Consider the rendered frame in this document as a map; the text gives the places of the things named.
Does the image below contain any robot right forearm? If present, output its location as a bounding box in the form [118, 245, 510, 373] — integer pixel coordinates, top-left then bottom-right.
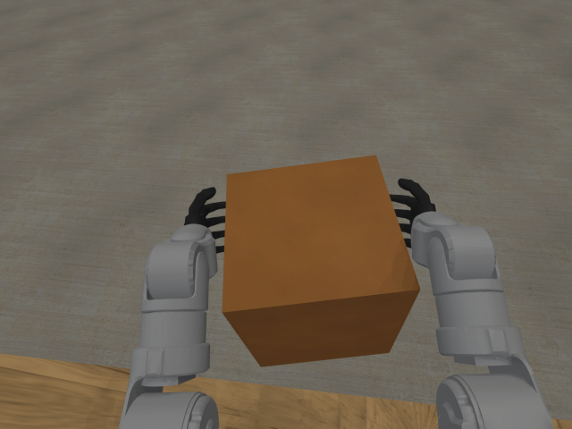
[411, 211, 554, 429]

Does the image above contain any robot right hand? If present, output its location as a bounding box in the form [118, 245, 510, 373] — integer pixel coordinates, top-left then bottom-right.
[389, 179, 436, 248]

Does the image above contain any carton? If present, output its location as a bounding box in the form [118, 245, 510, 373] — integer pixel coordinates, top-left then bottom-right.
[222, 155, 420, 367]

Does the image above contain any robot left forearm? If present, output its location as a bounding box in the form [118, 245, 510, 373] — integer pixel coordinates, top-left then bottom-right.
[118, 223, 218, 429]

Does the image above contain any robot left hand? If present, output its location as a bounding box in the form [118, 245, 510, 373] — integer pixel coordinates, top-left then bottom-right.
[184, 187, 226, 254]

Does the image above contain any robot right upper arm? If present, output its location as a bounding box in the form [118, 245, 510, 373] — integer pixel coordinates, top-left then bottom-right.
[436, 374, 552, 429]

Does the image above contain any robot left upper arm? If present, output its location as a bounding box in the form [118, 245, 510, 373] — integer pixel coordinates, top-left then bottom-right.
[121, 391, 219, 429]

